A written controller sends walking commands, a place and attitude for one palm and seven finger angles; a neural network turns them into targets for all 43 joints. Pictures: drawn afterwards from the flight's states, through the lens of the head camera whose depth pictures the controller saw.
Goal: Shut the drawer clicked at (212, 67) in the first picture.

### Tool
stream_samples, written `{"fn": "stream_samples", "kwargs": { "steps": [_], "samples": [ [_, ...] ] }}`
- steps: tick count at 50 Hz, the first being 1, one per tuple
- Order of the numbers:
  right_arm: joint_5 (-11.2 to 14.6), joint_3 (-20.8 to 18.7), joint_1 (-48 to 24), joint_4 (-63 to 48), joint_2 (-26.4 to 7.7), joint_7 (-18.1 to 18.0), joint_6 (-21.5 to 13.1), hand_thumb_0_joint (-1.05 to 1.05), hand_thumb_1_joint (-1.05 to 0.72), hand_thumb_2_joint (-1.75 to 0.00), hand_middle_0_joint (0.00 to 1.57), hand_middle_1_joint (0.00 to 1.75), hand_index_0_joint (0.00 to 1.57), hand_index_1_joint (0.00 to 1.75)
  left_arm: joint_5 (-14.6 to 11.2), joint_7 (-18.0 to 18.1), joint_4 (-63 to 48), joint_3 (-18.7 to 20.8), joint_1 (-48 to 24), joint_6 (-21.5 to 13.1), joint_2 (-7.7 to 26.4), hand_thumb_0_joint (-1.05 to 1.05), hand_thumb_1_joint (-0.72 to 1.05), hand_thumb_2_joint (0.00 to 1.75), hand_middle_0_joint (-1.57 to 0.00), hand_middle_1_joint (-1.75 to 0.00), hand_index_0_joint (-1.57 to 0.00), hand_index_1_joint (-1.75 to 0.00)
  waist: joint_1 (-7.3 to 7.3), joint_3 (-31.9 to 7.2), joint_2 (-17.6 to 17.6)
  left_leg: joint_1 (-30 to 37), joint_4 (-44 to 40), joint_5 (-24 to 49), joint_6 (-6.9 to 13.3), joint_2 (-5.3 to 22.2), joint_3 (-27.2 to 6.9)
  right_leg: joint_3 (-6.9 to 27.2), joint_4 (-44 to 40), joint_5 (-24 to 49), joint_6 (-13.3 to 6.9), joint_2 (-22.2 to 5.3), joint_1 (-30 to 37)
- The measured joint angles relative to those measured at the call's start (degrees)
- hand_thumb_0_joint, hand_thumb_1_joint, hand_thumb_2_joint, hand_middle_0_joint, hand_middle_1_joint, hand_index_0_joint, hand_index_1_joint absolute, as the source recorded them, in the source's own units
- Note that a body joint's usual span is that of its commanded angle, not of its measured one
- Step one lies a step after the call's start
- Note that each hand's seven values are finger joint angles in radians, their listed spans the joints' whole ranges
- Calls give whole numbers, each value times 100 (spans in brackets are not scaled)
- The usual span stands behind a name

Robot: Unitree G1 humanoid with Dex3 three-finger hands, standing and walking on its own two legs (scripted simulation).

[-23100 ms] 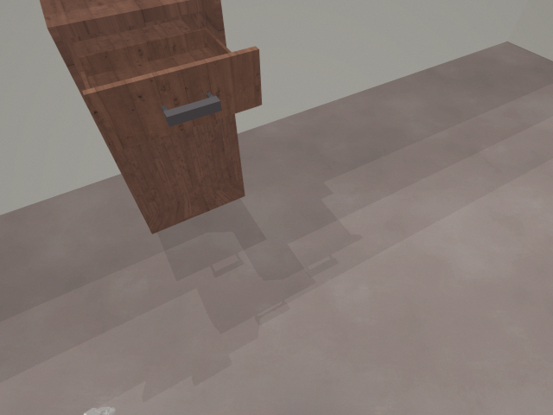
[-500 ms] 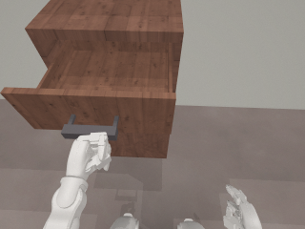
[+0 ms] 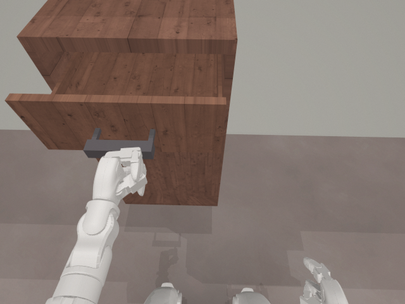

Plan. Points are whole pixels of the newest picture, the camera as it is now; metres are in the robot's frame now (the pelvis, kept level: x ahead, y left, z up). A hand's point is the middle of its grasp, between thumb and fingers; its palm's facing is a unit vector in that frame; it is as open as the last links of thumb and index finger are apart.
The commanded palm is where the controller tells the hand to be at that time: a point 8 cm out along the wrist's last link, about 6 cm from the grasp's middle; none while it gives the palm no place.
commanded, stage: push the drawer shut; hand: left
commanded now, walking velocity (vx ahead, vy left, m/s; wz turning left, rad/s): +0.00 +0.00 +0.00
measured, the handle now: (122, 140) +0.42 +0.18 +0.06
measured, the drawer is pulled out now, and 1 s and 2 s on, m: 0.15 0.04 0.00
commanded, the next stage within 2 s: pull the fist back off the drawer in 1.46 s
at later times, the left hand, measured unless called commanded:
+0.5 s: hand (147, 149) +0.40 +0.12 +0.06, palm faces -0.04 -1.00 -0.05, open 3.1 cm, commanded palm +0.39 +0.18 +0.07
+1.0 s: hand (149, 128) +0.46 +0.13 +0.06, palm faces -0.03 -1.00 -0.03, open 3.1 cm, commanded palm +0.46 +0.18 +0.07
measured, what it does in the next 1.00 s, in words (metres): stands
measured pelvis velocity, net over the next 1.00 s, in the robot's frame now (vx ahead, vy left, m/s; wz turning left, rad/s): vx -0.02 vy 0.00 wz -0.03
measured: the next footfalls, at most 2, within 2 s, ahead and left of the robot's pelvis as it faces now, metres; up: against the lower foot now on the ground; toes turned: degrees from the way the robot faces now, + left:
none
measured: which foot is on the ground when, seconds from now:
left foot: down 0.00-1.00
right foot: down 0.00-1.00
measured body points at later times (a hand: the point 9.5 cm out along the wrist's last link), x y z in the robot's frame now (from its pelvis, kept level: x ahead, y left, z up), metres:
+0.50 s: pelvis +0.00 +0.00 +0.00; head +0.07 -0.01 +0.44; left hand +0.40 +0.18 +0.06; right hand +0.09 -0.26 -0.12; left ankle +0.03 +0.13 -0.68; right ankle +0.01 -0.12 -0.68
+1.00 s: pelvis -0.02 +0.00 -0.01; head +0.08 +0.00 +0.43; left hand +0.46 +0.18 +0.06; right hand +0.03 -0.26 -0.13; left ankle +0.03 +0.13 -0.68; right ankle +0.01 -0.12 -0.68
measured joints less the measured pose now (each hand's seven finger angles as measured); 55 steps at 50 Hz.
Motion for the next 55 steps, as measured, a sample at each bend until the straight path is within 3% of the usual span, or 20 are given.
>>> {"fn": "stream_samples", "kwargs": {
  "steps": [35,55],
  "samples": [
    [-59,-70,403,320,-14,87,320,1,-91,-90,20,30,20,30,111,-285,2758,921,-2321,-524,354,1,79,92,-140,-160,-140,-160,-277,-33,-27,-397,66,63,-8,99,76,90,55,120,-20,100,-449],
    [-213,9,636,375,-46,149,388,0,-91,-90,20,30,20,30,395,-250,4446,1388,-3995,-745,874,1,77,92,-140,-160,-140,-160,-597,-60,-35,-1136,434,51,53,113,67,98,330,163,27,113,-1147]
  ]
}}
